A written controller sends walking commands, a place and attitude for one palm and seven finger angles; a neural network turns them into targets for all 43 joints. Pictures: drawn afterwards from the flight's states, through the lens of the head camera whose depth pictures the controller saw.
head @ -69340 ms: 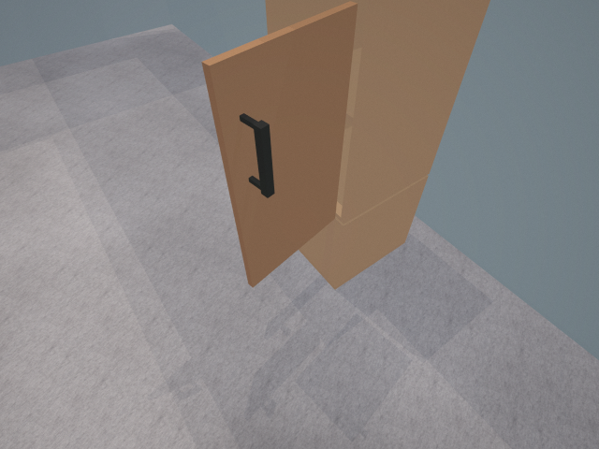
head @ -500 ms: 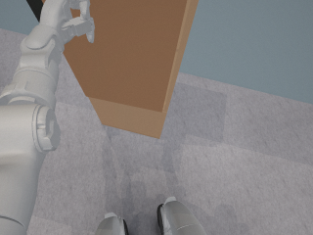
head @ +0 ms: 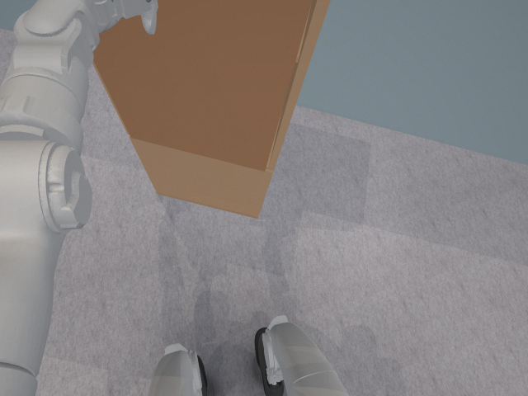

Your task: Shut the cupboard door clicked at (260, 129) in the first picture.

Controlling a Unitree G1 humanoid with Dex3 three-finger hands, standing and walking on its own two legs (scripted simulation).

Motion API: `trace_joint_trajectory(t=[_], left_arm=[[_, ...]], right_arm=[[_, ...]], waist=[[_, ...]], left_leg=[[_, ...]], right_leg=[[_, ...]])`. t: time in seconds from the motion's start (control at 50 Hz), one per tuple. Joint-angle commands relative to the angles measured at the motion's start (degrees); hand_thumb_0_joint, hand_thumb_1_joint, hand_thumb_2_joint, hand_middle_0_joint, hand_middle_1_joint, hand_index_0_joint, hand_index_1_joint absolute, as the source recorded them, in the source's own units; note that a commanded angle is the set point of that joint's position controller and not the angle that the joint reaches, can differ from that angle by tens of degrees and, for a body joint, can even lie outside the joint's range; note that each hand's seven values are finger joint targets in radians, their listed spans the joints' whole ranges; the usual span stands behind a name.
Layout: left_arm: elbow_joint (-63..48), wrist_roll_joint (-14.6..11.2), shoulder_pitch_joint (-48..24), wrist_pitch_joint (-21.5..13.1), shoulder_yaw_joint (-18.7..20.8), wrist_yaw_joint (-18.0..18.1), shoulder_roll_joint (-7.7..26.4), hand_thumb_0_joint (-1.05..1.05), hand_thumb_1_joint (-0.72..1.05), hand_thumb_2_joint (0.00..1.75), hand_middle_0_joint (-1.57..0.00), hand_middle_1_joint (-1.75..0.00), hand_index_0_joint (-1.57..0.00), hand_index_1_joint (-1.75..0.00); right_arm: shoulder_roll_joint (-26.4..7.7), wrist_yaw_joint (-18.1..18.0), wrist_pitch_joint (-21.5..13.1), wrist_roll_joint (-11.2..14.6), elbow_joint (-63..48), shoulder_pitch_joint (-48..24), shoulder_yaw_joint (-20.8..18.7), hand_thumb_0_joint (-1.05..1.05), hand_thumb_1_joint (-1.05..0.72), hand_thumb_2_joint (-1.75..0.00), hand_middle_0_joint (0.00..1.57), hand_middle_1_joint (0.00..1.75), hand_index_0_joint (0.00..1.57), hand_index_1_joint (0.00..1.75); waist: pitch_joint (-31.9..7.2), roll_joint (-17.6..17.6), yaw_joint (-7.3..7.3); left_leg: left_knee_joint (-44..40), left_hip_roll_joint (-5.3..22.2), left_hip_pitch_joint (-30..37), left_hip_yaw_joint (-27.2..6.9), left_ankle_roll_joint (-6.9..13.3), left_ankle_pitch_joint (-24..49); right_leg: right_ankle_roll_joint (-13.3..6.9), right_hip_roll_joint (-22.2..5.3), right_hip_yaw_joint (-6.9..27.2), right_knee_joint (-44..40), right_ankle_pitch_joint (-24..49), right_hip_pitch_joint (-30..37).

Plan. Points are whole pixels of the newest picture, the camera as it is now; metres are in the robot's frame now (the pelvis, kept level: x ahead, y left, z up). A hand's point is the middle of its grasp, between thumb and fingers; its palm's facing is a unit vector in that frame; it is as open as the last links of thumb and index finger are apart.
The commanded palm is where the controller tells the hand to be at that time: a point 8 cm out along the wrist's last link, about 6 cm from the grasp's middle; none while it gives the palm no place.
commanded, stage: pull the fist back off the door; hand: left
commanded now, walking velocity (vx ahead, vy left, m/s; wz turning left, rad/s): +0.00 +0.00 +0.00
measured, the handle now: out of the picture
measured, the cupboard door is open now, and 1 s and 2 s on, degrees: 0 0 0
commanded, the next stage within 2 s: draw the hand back to the body in 0.86 s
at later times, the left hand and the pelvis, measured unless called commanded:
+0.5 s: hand out of the picture +0.59 +0.01 +0.16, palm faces +0.02 -1.00 -0.06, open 3.2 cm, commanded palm +0.56 +0.05 +0.15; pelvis +0.00 +0.01 +0.01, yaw +0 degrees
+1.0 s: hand (174, 18) +0.56 +0.00 +0.15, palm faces +0.01 -1.00 -0.06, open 3.1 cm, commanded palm +0.52 +0.06 +0.15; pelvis +0.04 -0.01 +0.03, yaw +0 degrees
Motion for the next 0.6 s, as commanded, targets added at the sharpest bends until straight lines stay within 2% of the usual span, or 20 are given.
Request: trace_joint_trajectory(t=[0.0, 0.02, 0.04, 0.06, 0.1, 0.12, 0.14, 0.18, 0.22, 0.26, 0.34, 0.36, 0.4, 0.46, 0.48, 0.52, 0.54, 0.58], left_arm=[[-11.2, -1.5, -34.6, -1.3, 9.8, 18.8, -0.7, 0.0, 0.9, 0.9, -1.3, -1.5, -1.3, -1.5], [-11.2, -0.8, -32.6, -0.8, 8.3, 22.8, -4.4, 0.0, 0.9, 0.9, -1.3, -1.5, -1.3, -1.5], [-11.9, -0.3, -33.4, -1.5, 9.5, 26.4, -5.5, 0.0, 0.9, 0.9, -1.3, -1.5, -1.3, -1.5], [-12.2, 1.1, -34.1, -2.1, 10.0, 30.4, -6.1, 0.0, 0.9, 0.9, -1.3, -1.5, -1.3, -1.5], [-13.2, 4.5, -36.0, -4.1, 10.7, 38.2, -7.0, 0.0, 0.9, 0.9, -1.3, -1.5, -1.3, -1.5], [-14.3, 7.0, -37.5, -5.5, 9.2, 41.2, -8.1, 0.0, 0.9, 0.9, -1.3, -1.5, -1.3, -1.5], [-13.4, 9.6, -38.0, -6.7, 8.1, 42.5, -7.8, 0.0, 0.9, 0.9, -1.3, -1.5, -1.3, -1.5], [-13.1, 14.2, -39.2, -8.9, 5.3, 43.3, -7.4, 0.0, 0.9, 0.9, -1.3, -1.5, -1.3, -1.5], [-12.7, 16.6, -39.6, -10.2, 4.3, 42.7, -5.4, 0.0, 0.9, 0.9, -1.3, -1.5, -1.3, -1.5], [-11.7, 16.3, -38.9, -10.2, 4.7, 40.6, -3.4, 0.0, 0.9, 0.9, -1.3, -1.5, -1.3, -1.5], [-7.7, 12.0, -34.6, -7.4, 5.4, 37.3, -5.0, 0.0, 0.9, 0.9, -1.3, -1.5, -1.3, -1.5], [-8.0, 11.0, -33.7, -7.0, 5.9, 36.8, -5.0, 0.0, 0.9, 0.9, -1.3, -1.5, -1.3, -1.5], [-8.6, 9.2, -31.9, -6.8, 5.4, 36.2, -7.5, 0.0, 0.9, 0.9, -1.3, -1.5, -1.3, -1.5], [-11.1, 6.8, -28.7, -8.4, 4.7, 35.3, -10.7, 0.0, 0.9, 0.9, -1.3, -1.5, -1.3, -1.5], [-11.4, 6.2, -25.8, -9.0, 4.8, 35.1, -11.5, 0.0, 0.9, 0.9, -1.3, -1.5, -1.3, -1.5], [-12.3, 5.7, -22.5, -10.3, 5.2, 35.1, -11.3, 0.0, 0.9, 0.9, -1.3, -1.5, -1.3, -1.5], [-13.7, 5.8, -21.6, -11.2, 4.6, 35.2, -12.1, 0.0, 0.9, 0.9, -1.3, -1.5, -1.3, -1.5], [-17.1, 6.3, -17.1, -12.8, 5.5, 35.8, -11.4, 0.0, 0.9, 0.9, -1.3, -1.5, -1.3, -1.5]], right_arm=[[-9.8, 0.8, -1.5, -1.4, -2.6, 16.0, -2.8, 0.0, -0.9, -0.9, 0.2, 0.3, 0.2, 0.3], [-9.5, 1.5, -1.5, -1.6, -2.8, 15.7, -3.1, 0.0, -0.9, -0.9, 0.2, 0.3, 0.2, 0.3], [-9.5, 2.1, -1.6, -2.4, -2.6, 16.6, -3.5, 0.0, -0.9, -0.9, 0.2, 0.3, 0.2, 0.3], [-9.5, 2.9, -1.5, -3.0, -2.8, 16.9, -3.8, 0.0, -0.9, -0.9, 0.2, 0.3, 0.2, 0.3], [-9.3, 4.4, -1.5, -4.2, -2.7, 17.1, -4.2, 0.0, -0.9, -0.9, 0.2, 0.3, 0.2, 0.3], [-9.1, 5.2, -1.7, -4.9, -2.3, 17.3, -4.2, 0.0, -0.9, -0.9, 0.2, 0.3, 0.2, 0.3], [-9.2, 5.8, -1.6, -5.3, -2.1, 17.7, -4.4, 0.0, -0.9, -0.9, 0.2, 0.3, 0.2, 0.3], [-9.6, 6.8, -1.5, -5.6, -1.8, 17.8, -5.0, 0.0, -0.9, -0.9, 0.2, 0.3, 0.2, 0.3], [-9.9, 7.3, -1.3, -5.7, -2.1, 17.9, -5.2, 0.0, -0.9, -0.9, 0.2, 0.3, 0.2, 0.3], [-10.1, 7.0, -0.7, -5.1, -2.6, 17.7, -5.3, 0.0, -0.9, -0.9, 0.2, 0.3, 0.2, 0.3], [-10.4, 6.2, 0.1, -4.1, -3.7, 17.2, -5.0, 0.0, -0.9, -0.9, 0.2, 0.3, 0.2, 0.3], [-10.5, 6.0, 0.3, -3.8, -4.0, 16.9, -4.9, 0.0, -0.9, -0.9, 0.2, 0.3, 0.2, 0.3], [-10.2, 6.0, 0.3, -3.7, -4.2, 16.8, -5.1, 0.0, -0.9, -0.9, 0.2, 0.3, 0.2, 0.3], [-9.9, 6.2, 0.1, -3.7, -4.2, 16.9, -5.3, 0.0, -0.9, -0.9, 0.2, 0.3, 0.2, 0.3], [-9.8, 6.3, 0.0, -3.7, -4.2, 16.7, -5.4, 0.0, -0.9, -0.9, 0.2, 0.3, 0.2, 0.3], [-9.7, 6.5, 0.1, -3.7, -4.3, 16.6, -5.5, 0.0, -0.9, -0.9, 0.2, 0.3, 0.2, 0.3], [-9.5, 6.6, 0.3, -3.7, -4.4, 16.7, -5.7, 0.0, -0.9, -0.9, 0.2, 0.3, 0.2, 0.3], [-9.2, 6.9, 0.6, -3.7, -4.9, 16.1, -6.1, 0.0, -0.9, -0.9, 0.2, 0.3, 0.2, 0.3]], waist=[[-31.6, 10.4, -4.77], [-29.8, 8.6, -5.21], [-29.2, 5.3, -5.96], [-29.4, 4.7, -6.03], [-30.2, 5.7, -5.8], [-30.6, 7.4, -6.21], [-30.3, 7.5, -6.43], [-30.4, 10.0, -7.15], [-31.5, 10.8, -6.94], [-32.6, 10.8, -6.08], [-29.6, 7.7, -5.22], [-30.1, 6.4, -4.72], [-30.4, 4.5, -4.13], [-31.6, 4.1, -2.92], [-31.8, 3.4, -1.67], [-30.5, 1.3, -0.7], [-30.8, 2.1, -0.46], [-32.8, 3.7, 2.16]], left_leg=[[-6.1, -1.1, 21.7, -4.6, 1.2, 7.6], [-7.0, -0.8, 21.5, -5.0, 1.2, 6.0], [-7.7, -0.7, 21.8, -5.8, 1.3, 5.6], [-7.6, -0.9, 21.0, -5.2, 1.3, 5.2], [-7.3, -1.2, 20.4, -5.2, 1.0, 4.2], [-7.1, -1.2, 21.1, -4.9, 0.9, 4.3], [-6.9, -1.2, 21.6, -5.2, 0.8, 4.8], [-6.9, -1.1, 23.3, -5.5, 0.5, 4.3], [-7.0, -1.5, 23.7, -5.0, 0.6, 4.3], [-7.6, -1.9, 24.1, -4.9, 0.6, 5.2], [-9.9, -2.2, 22.9, -4.7, 0.9, 2.4], [-10.2, -2.2, 22.8, -4.8, 0.9, 2.2], [-10.6, -2.2, 23.4, -4.6, 1.0, 2.9], [-11.0, -1.7, 26.5, -5.0, 0.6, 6.3], [-10.9, -2.0, 26.4, -4.3, 0.6, 7.4], [-11.3, -2.1, 25.1, -3.5, 0.7, 8.4], [-11.5, -2.0, 26.4, -3.3, 0.7, 9.6], [-11.5, -2.2, 28.2, -2.4, 0.3, 13.8]], right_leg=[[1.0, 2.1, 1.7, -8.2, 4.9, 6.1], [1.3, 1.8, 1.3, -8.1, 4.1, 5.0], [1.7, 1.9, 0.9, -8.3, 4.1, 5.6], [2.0, 1.8, 1.2, -8.6, 3.9, 5.6], [2.1, 1.7, 1.1, -8.0, 3.3, 4.1], [2.1, 1.5, 1.1, -7.7, 3.3, 3.1], [1.9, 1.5, 0.9, -7.2, 3.4, 2.1], [1.4, 1.3, 1.0, -6.7, 2.9, 0.2], [0.9, 1.2, 1.4, -6.9, 2.7, 1.4], [0.6, 1.2, 1.6, -7.2, 3.6, 3.9], [0.5, 1.5, 1.5, -9.2, 2.8, 7.3], [0.6, 1.5, 1.5, -9.4, 2.9, 8.1], [0.8, 1.6, 1.4, -10.0, 3.6, 9.5], [0.8, 1.7, 0.9, -10.0, 5.8, 10.5], [0.7, 1.8, 0.9, -10.2, 6.4, 11.7], [0.7, 1.9, 1.1, -10.8, 7.1, 14.1], [0.6, 1.9, 0.9, -10.7, 8.0, 14.6], [0.2, 2.0, 1.0, -10.4, 10.8, 16.7]])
